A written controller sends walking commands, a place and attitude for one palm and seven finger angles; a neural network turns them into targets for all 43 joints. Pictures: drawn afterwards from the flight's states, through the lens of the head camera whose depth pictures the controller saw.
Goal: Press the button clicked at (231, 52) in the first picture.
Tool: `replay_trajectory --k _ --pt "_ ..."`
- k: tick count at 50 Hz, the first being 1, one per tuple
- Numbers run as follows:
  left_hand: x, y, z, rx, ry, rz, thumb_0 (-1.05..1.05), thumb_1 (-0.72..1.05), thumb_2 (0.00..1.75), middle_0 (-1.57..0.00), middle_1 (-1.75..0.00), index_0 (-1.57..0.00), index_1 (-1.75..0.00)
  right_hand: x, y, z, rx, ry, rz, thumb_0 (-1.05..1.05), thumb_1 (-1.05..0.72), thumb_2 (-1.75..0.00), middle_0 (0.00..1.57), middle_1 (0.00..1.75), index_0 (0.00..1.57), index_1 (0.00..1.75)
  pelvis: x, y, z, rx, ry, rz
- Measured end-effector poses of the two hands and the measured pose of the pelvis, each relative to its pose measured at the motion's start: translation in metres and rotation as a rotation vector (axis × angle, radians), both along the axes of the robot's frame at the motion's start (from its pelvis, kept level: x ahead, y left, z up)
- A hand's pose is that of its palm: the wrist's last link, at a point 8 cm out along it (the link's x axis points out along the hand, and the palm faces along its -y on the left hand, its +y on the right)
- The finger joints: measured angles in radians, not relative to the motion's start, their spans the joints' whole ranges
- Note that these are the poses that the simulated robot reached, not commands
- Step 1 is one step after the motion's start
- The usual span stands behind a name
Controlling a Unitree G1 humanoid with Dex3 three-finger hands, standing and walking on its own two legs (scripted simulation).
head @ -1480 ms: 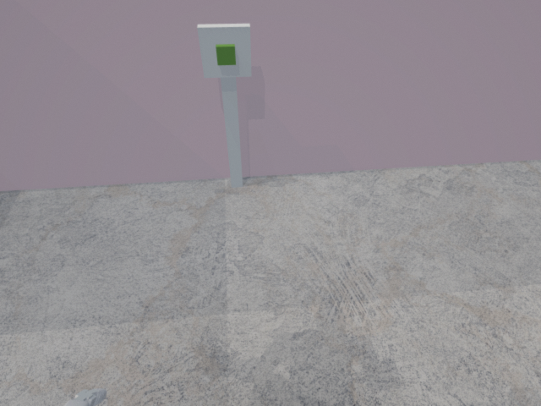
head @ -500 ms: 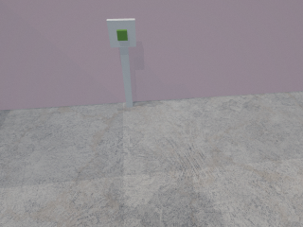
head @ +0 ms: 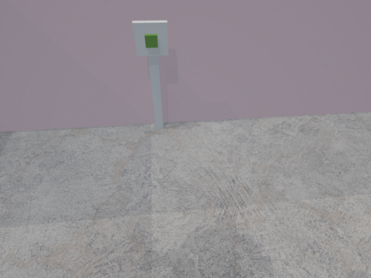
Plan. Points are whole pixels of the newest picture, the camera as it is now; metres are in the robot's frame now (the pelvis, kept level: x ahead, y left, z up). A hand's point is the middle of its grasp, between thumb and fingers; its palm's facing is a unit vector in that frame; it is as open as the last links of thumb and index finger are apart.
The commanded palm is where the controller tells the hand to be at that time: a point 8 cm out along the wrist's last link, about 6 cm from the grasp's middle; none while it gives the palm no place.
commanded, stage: walk to a spot facing it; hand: left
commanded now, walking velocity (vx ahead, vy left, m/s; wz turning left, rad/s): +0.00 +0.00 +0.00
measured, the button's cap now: (151, 40) +1.25 +0.25 -0.06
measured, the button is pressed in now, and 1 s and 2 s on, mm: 0 0 0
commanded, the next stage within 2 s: turn to face it in 1.28 s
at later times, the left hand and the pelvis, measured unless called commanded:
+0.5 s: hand out of the picture +0.03 +0.17 -0.20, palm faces +0.03 -0.99 -0.17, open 7.4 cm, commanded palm none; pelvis +0.08 +0.00 -0.02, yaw -3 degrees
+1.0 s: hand (143, 179) +0.45 +0.17 -0.17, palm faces -0.30 -0.93 -0.20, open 7.4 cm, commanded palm none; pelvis +0.27 +0.01 -0.01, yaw -17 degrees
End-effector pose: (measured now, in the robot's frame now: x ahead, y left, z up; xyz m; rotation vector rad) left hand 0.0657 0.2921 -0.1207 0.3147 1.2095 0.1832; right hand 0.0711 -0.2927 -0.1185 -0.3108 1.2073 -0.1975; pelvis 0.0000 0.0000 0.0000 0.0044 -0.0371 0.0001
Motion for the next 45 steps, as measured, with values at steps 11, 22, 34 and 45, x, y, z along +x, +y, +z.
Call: replay_trajectory --k 11,22,34,45 --pt "-0.011 -0.014 -0.012 -0.037 0.050 0.015 0.01 0.91 0.90 -0.20 -0.30 -0.20 -0.30 -0.007 0.017 -0.012 0.040 0.018 -0.021 0.01 -0.90 -0.90 0.20 0.30 0.20 0.30 0.012 0.001 -0.004 -0.001 0.006 -0.027" --pt "-0.034 -0.063 -0.046 -0.150 0.210 0.079 0.01 0.91 0.90 -0.20 -0.30 -0.20 -0.30 -0.043 0.049 -0.048 0.131 0.194 -0.146 0.01 -0.90 -0.90 0.20 0.30 0.20 0.30 0.067 -0.004 -0.026 -0.021 0.030 -0.053" --pt "-0.006 -0.040 -0.054 -0.207 0.442 0.068 0.01 0.91 0.90 -0.20 -0.30 -0.20 -0.30 0.107 0.089 -0.031 0.101 -0.105 -0.183 0.01 -0.91 -0.90 0.20 0.30 0.20 0.30 0.148 0.038 -0.030 -0.011 0.018 -0.168" --pt "0.273 -0.032 -0.027 -0.149 0.030 -0.168 0.01 0.92 0.90 -0.19 -0.30 -0.19 -0.30 0.079 0.111 -0.020 0.129 0.111 -0.378 0.00 -0.94 -0.90 0.20 0.30 0.20 0.30 0.231 0.033 -0.006 -0.001 0.031 -0.266"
